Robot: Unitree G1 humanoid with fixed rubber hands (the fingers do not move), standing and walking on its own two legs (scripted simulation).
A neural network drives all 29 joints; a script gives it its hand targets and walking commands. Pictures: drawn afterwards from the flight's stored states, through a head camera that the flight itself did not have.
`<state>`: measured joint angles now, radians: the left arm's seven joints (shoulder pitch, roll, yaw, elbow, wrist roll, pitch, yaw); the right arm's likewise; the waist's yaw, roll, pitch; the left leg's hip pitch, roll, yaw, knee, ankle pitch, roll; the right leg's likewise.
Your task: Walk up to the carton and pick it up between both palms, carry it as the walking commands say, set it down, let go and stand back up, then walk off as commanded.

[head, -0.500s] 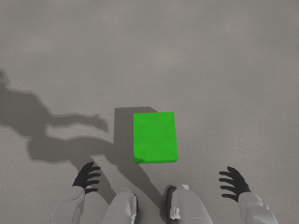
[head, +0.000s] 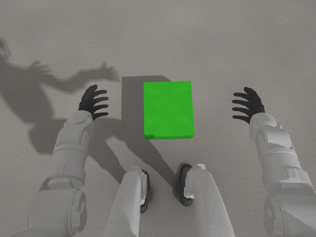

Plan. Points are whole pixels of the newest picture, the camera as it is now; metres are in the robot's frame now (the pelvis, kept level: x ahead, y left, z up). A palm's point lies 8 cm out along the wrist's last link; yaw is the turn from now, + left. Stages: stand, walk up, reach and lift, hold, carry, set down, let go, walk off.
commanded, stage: reach and lift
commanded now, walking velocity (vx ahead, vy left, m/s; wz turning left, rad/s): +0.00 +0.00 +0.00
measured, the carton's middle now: (167, 111) +0.52 -0.01 -0.60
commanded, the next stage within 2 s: none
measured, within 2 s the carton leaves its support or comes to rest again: neither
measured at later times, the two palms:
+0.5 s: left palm (99, 74) +0.52 +0.20 -0.13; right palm (240, 72) +0.53 -0.21 -0.13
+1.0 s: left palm (110, 95) +0.50 +0.21 -0.27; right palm (227, 90) +0.52 -0.21 -0.26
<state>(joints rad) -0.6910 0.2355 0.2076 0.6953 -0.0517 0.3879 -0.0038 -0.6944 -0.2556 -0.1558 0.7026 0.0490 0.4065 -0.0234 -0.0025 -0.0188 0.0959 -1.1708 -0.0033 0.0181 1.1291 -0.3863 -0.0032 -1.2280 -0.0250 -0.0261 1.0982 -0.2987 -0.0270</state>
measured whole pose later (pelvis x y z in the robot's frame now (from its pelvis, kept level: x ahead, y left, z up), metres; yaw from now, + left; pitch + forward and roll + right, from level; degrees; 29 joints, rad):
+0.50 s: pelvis +0.02 +0.00 -0.03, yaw +1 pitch +45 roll +1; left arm -1.03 0.28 0.27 0.78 -0.08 0.13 0.00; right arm -1.07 -0.29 -0.27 0.83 -0.01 0.14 -0.02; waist -0.01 -0.02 -0.03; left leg -1.56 -0.01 0.00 1.14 -0.37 -0.01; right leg -1.61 -0.01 -0.02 1.11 -0.29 -0.03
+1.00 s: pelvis +0.00 +0.00 -0.14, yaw +2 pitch +51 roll +1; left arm -1.09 0.25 0.25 0.85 -0.06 0.15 0.07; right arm -1.12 -0.35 -0.29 0.92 0.04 0.13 0.02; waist -0.01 -0.02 -0.10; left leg -1.99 -0.05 -0.02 1.60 -0.50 -0.02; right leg -2.04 0.01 0.02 1.55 -0.41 0.01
